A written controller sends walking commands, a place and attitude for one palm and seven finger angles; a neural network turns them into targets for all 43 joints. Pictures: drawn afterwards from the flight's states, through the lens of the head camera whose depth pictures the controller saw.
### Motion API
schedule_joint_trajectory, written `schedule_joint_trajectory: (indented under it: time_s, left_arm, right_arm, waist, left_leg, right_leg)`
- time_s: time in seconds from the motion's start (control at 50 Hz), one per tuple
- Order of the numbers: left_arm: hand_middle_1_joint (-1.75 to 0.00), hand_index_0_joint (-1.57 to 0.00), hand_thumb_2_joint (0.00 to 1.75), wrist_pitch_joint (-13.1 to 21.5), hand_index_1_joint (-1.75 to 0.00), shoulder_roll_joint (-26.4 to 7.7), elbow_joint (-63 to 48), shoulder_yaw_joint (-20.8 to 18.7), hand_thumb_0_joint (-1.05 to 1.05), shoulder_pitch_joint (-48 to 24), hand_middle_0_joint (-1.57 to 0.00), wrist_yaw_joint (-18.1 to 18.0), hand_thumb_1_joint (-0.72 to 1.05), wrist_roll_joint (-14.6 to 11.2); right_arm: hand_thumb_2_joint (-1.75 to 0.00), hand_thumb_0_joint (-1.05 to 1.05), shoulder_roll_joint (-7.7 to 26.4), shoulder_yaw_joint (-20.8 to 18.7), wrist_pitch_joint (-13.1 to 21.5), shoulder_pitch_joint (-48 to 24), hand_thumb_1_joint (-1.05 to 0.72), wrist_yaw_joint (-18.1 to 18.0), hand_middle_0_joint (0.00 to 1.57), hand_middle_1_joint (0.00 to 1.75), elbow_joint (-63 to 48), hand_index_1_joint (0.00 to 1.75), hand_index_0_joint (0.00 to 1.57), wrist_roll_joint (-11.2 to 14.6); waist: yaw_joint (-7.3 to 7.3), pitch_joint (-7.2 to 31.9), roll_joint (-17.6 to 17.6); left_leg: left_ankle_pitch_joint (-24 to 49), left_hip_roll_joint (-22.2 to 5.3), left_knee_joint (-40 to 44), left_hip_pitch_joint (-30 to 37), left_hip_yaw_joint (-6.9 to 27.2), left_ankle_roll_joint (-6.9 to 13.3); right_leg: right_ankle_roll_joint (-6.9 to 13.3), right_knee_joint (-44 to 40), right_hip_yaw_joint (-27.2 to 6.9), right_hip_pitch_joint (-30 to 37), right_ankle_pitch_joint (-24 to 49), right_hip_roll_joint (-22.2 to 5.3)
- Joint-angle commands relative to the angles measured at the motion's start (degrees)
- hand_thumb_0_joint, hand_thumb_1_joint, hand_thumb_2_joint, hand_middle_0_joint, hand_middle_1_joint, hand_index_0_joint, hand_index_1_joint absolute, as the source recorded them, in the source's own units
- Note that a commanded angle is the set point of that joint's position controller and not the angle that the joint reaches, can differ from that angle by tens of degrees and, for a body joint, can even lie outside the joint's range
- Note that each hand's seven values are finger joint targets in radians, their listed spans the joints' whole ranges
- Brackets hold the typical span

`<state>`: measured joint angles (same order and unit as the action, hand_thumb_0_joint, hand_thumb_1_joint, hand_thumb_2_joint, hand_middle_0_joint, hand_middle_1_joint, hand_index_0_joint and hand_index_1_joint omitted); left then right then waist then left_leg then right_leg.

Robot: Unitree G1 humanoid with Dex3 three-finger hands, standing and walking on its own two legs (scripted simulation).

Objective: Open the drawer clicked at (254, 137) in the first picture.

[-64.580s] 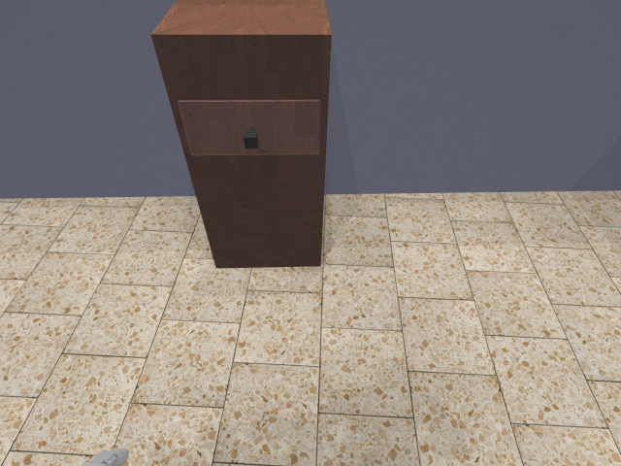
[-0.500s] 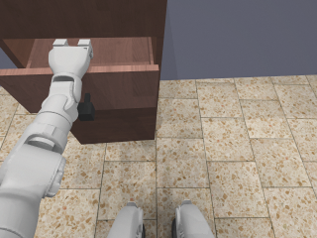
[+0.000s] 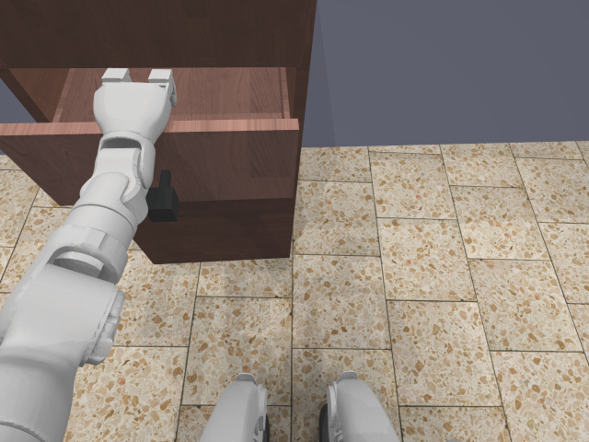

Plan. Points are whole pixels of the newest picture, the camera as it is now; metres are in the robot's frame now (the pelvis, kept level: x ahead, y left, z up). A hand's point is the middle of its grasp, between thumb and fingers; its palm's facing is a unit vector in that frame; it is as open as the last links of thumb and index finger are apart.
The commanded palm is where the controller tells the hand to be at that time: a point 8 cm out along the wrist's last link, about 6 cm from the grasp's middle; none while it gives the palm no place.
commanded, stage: re-aim the fingers above the handle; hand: left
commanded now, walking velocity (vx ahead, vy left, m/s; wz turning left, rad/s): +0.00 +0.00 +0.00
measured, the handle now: (163, 193) +0.45 +0.19 +0.00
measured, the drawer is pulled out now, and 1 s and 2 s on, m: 0.12 0.11 0.11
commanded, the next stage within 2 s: lower the fingers behind the handle in 0.18 s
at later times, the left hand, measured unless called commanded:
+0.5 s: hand (145, 134) +0.52 +0.22 +0.05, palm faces +0.01 +0.05 -1.00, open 14.6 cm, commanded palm +0.50 +0.16 +0.00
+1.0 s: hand (145, 133) +0.52 +0.22 +0.05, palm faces +0.02 +0.06 -1.00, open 14.6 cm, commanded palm +0.49 +0.16 -0.03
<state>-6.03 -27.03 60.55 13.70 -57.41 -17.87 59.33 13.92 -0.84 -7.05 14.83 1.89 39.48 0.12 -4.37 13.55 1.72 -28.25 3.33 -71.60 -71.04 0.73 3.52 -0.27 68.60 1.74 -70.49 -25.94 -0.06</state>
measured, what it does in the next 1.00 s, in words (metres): stands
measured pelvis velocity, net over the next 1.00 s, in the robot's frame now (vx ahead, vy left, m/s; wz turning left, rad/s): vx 0.00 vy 0.00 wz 0.01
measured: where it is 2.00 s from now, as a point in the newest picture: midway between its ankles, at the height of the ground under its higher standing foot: outside the picture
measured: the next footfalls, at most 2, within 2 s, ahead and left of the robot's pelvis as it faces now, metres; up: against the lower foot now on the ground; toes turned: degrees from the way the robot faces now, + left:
none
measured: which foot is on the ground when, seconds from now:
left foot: down 0.00-1.00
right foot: down 0.00-1.00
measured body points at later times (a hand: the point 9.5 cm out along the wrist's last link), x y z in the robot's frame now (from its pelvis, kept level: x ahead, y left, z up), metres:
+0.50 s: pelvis +0.00 +0.00 +0.00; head +0.13 +0.01 +0.43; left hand +0.51 +0.21 +0.10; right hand +0.07 -0.26 -0.14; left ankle +0.04 +0.08 -0.62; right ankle +0.05 -0.13 -0.62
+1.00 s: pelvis +0.00 +0.00 -0.02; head +0.12 +0.01 +0.41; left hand +0.52 +0.21 +0.10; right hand +0.09 -0.26 -0.15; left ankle +0.04 +0.08 -0.62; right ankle +0.05 -0.13 -0.62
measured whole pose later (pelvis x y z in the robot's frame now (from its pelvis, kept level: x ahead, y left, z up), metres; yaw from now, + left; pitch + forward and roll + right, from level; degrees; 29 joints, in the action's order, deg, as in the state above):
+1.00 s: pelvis +0.00 +0.00 -0.02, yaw +1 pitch +29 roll -2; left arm -7.4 -28.0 57.9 14.0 -59.8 -13.9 59.9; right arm 13.8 -0.3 -8.9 12.0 2.0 38.8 0.3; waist -4.5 14.8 1.6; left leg -29.7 3.8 -76.8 -76.1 0.7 3.5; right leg 0.0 74.3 2.0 -75.5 -27.9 -0.6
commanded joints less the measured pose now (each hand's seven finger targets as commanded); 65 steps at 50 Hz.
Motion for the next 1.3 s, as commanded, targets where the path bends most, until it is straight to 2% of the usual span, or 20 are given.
schedule_joint_trajectory:
  time_s: [0.0, 0.02, 0.08, 0.14, 0.22, 0.28, 0.34, 0.4, 0.42, 0.6, 0.74, 0.8, 0.82, 0.9, 0.92, 0.94, 1.06, 1.18, 1.22, 1.28]
  left_arm:
    - [-1.20, -0.30, 0.30, 1.50, -1.20, 12.23, -0.08, 2.57, 0.00, -8.56, -0.30, 2.95, -0.50, -2.60]
    - [-1.20, -0.30, 0.30, 1.63, -1.20, 10.81, 0.35, 1.70, 0.00, -8.45, -0.30, 2.93, -0.50, -2.38]
    - [-1.20, -0.30, 0.30, 1.76, -1.20, 12.16, -0.12, 2.65, 0.00, -7.37, -0.30, 3.38, -0.50, -2.71]
    - [-1.20, -0.30, 0.30, 2.20, -1.20, 11.05, 0.06, 1.76, 0.00, -5.34, -0.30, 3.85, -0.50, -2.66]
    - [-1.20, -0.30, 0.30, 2.49, -1.20, 10.60, -0.21, 1.76, 0.00, -6.32, -0.30, 3.83, -0.50, -2.51]
    - [-1.20, -0.30, 0.30, 2.53, -1.20, 10.20, -0.07, 1.45, 0.00, -5.68, -0.30, 3.68, -0.50, -2.03]
    - [-1.20, -0.30, 0.30, 2.56, -1.20, 13.11, -0.82, 3.34, 0.00, -6.23, -0.30, 3.54, -0.50, -1.98]
    - [-1.20, -0.30, 0.30, 2.32, -1.20, 11.50, -0.09, 2.19, 0.00, -6.39, -0.30, 3.43, -0.50, -1.64]
    - [-1.20, -0.30, 0.30, 2.22, -1.20, 12.74, -0.71, 3.29, 0.00, -7.23, -0.30, 3.42, -0.50, -1.97]
    - [-1.20, -0.30, 0.30, 1.80, -1.20, 12.57, -0.76, 3.29, 0.00, -7.93, -0.30, 4.17, -0.50, -1.82]
    - [-1.20, -0.30, 0.30, 1.98, -1.20, 13.38, -1.40, 3.72, 0.00, -5.00, -0.30, 5.20, -0.50, -1.93]
    - [-1.20, -0.30, 0.30, 1.93, -1.20, 13.80, -2.09, 4.17, 0.00, -6.10, -0.30, 5.46, -0.50, -1.90]
    - [-1.20, -0.30, 0.30, 2.00, -1.20, 13.92, -2.07, 4.45, 0.00, -6.99, -0.30, 5.47, -0.50, -1.71]
    - [-1.20, -0.30, 0.30, 1.94, -1.20, 13.33, -2.13, 3.94, 0.00, -5.53, -0.30, 5.74, -0.50, -1.69]
    - [-1.20, -0.30, 0.30, 1.96, -1.20, 14.02, -2.52, 4.57, 0.00, -5.49, -0.30, 5.90, -0.50, -1.90]
    - [-1.20, -0.30, 0.30, 1.94, -1.20, 12.77, -2.18, 3.65, 0.00, -4.19, -0.30, 5.93, -0.50, -1.72]
    - [-1.20, -0.30, 0.30, 2.09, -1.20, 15.67, -3.76, 5.82, 0.00, -3.50, -0.30, 6.54, -0.50, -1.55]
    - [-1.20, -0.30, 0.30, 2.03, -1.20, 15.40, -3.87, 5.65, 0.00, -2.79, -0.30, 6.68, -0.50, -1.59]
    - [-1.20, -0.30, 0.30, 2.08, -1.20, 16.28, -4.32, 6.40, 0.00, -3.68, -0.30, 6.70, -0.50, -1.62]
    - [-1.20, -0.30, 0.30, 1.82, -1.20, 16.50, -4.39, 6.54, 0.00, -3.72, -0.30, 6.62, -0.50, -1.72]
  right_arm:
    - [-0.90, 0.00, 9.64, -3.23, 0.95, 5.71, -0.90, -0.79, 0.20, 0.30, -3.15, 0.30, 0.20, 0.05]
    - [-0.90, 0.00, 9.78, -3.07, 0.83, 6.05, -0.90, -0.90, 0.20, 0.30, -2.99, 0.30, 0.20, -0.02]
    - [-0.90, 0.00, 9.49, -3.07, 0.63, 5.75, -0.90, -0.84, 0.20, 0.30, -3.30, 0.30, 0.20, -0.06]
    - [-0.90, 0.00, 9.49, -2.94, 0.27, 5.62, -0.90, -0.82, 0.20, 0.30, -3.61, 0.30, 0.20, -0.04]
    - [-0.90, 0.00, 9.48, -2.84, 0.27, 5.51, -0.90, -0.90, 0.20, 0.30, -3.70, 0.30, 0.20, 0.04]
    - [-0.90, 0.00, 9.52, -2.85, 0.22, 5.34, -0.90, -0.95, 0.20, 0.30, -3.75, 0.30, 0.20, 0.10]
    - [-0.90, 0.00, 9.27, -3.12, 0.24, 4.91, -0.90, -0.64, 0.20, 0.30, -3.76, 0.30, 0.20, -0.04]
    - [-0.90, 0.00, 9.59, -3.13, 0.13, 4.99, -0.90, -0.70, 0.20, 0.30, -3.47, 0.30, 0.20, -0.06]
    - [-0.90, 0.00, 9.40, -3.01, 0.31, 4.78, -0.90, -0.65, 0.20, 0.30, -3.68, 0.30, 0.20, -0.02]
    - [-0.90, 0.00, 9.57, -2.98, 0.18, 3.85, -0.90, -0.71, 0.20, 0.30, -3.43, 0.30, 0.20, 0.03]
    - [-0.90, 0.00, 9.45, -2.86, -0.38, 2.67, -0.90, -0.65, 0.20, 0.30, -4.23, 0.30, 0.20, 0.15]
    - [-0.90, 0.00, 9.49, -2.84, -0.46, 2.06, -0.90, -0.58, 0.20, 0.30, -4.30, 0.30, 0.20, 0.24]
    - [-0.90, 0.00, 9.50, -2.77, -0.47, 2.04, -0.90, -0.63, 0.20, 0.30, -4.34, 0.30, 0.20, 0.24]
    - [-0.90, 0.00, 9.58, -2.79, -0.65, 1.81, -0.90, -0.70, 0.20, 0.30, -4.46, 0.30, 0.20, 0.23]
    - [-0.90, 0.00, 9.44, -2.67, -0.67, 1.32, -0.90, -0.68, 0.20, 0.30, -4.60, 0.30, 0.20, 0.28]
    - [-0.90, 0.00, 9.62, -2.64, -0.89, 1.21, -0.90, -0.83, 0.20, 0.30, -4.74, 0.30, 0.20, 0.37]
    - [-0.90, 0.00, 9.28, -2.70, -1.58, 0.35, -0.90, -0.49, 0.20, 0.30, -5.32, 0.30, 0.20, 0.40]
    - [-0.90, 0.00, 9.42, -2.62, -2.40, -0.61, -0.90, -0.51, 0.20, 0.30, -5.40, 0.30, 0.20, 0.52]
    - [-0.90, 0.00, 9.38, -2.61, -2.40, -0.55, -0.90, -0.30, 0.20, 0.30, -5.53, 0.30, 0.20, 0.40]
    - [-0.90, 0.00, 9.40, -2.58, -2.84, -0.88, -0.90, -0.42, 0.20, 0.30, -5.30, 0.30, 0.20, 0.42]
  waist:
    - [-8.78, 11.32, -1.73]
    - [-8.56, 11.49, -0.94]
    - [-8.52, 12.04, -1.93]
    - [-7.60, 12.56, -0.98]
    - [-8.24, 11.68, -2.17]
    - [-7.86, 11.25, -2.07]
    - [-8.07, 11.27, -0.89]
    - [-8.30, 11.15, -1.76]
    - [-8.76, 11.23, -1.89]
    - [-8.87, 11.87, -1.32]
    - [-8.13, 13.14, -1.69]
    - [-8.24, 12.98, -0.92]
    - [-8.85, 12.94, -1.60]
    - [-8.30, 13.34, -2.08]
    - [-8.34, 13.20, -0.81]
    - [-7.88, 13.26, -2.30]
    - [-7.80, 14.37, -1.19]
    - [-7.55, 13.96, -1.84]
    - [-7.84, 14.19, -0.49]
    - [-8.02, 14.20, -1.61]
  left_leg:
    - [2.65, -2.95, 12.33, 18.04, 4.85, -0.99]
    - [3.55, -2.90, 12.01, 17.93, 4.68, -1.07]
    - [4.76, -2.67, 11.37, 17.76, 3.94, -0.85]
    - [5.31, -2.63, 11.47, 17.98, 3.79, -1.03]
    - [4.52, -2.56, 11.06, 16.88, 3.54, -0.71]
    - [3.68, -2.53, 11.48, 16.70, 3.88, -0.87]
    - [4.25, -2.70, 11.47, 17.70, 4.44, -1.02]
    - [4.50, -2.62, 10.91, 16.66, 4.37, -0.96]
    - [4.04, -2.37, 10.53, 16.23, 4.02, -0.70]
    - [4.10, -2.15, 9.21, 14.95, 4.19, -0.62]
    - [5.35, -2.14, 8.32, 14.86, 4.34, -0.65]
    - [4.49, -2.05, 8.18, 14.25, 4.60, -0.66]
    - [4.32, -2.20, 7.98, 14.30, 4.85, -0.59]
    - [5.16, -2.01, 7.30, 13.44, 4.51, -0.53]
    - [4.89, -1.91, 7.16, 13.42, 4.27, -0.54]
    - [4.45, -1.91, 7.39, 13.12, 4.44, -0.59]
    - [7.26, -2.07, 6.64, 14.18, 4.82, -0.71]
    - [6.08, -1.89, 6.63, 13.20, 4.98, -0.68]
    - [6.90, -1.96, 6.43, 13.62, 5.24, -0.73]
    - [7.43, -1.91, 6.12, 13.29, 5.20, -0.57]
  right_leg:
    - [2.98, -9.16, 2.57, 2.45, 0.61, 2.24]
    - [3.06, -8.72, 2.62, 2.69, 1.12, 2.28]
    - [2.96, -9.27, 2.49, 3.69, 1.57, 2.38]
    - [3.14, -9.06, 2.53, 4.34, 1.59, 2.48]
    - [2.93, -9.44, 2.35, 4.24, 1.20, 2.51]
    - [3.11, -9.01, 2.53, 3.94, 0.67, 2.51]
    - [3.21, -8.36, 2.81, 2.40, 1.02, 2.46]
    - [3.27, -7.95, 2.74, 2.19, 1.06, 2.48]
    - [3.06, -8.15, 2.70, 2.07, 0.65, 2.40]
    - [3.35, -6.27, 2.90, 0.43, 0.26, 2.32]
    - [3.50, -4.87, 3.07, 0.26, 0.60, 2.37]
    - [3.62, -4.24, 3.10, -0.83, 0.01, 2.22]
    - [3.50, -4.00, 3.24, -1.30, -0.07, 2.27]
    - [3.66, -3.42, 3.17, -0.96, 0.20, 2.18]
    - [3.63, -3.46, 3.13, -1.31, -0.14, 2.11]
    - [3.68, -3.32, 3.19, -1.02, -0.50, 2.10]
    - [3.84, -1.84, 3.43, -1.89, 0.99, 2.14]
    - [3.98, -1.29, 3.41, -2.02, 0.29, 2.07]
    - [3.99, -0.55, 3.65, -2.71, 0.65, 1.98]
    - [4.08, -0.66, 3.55, -2.37, 1.15, 1.97]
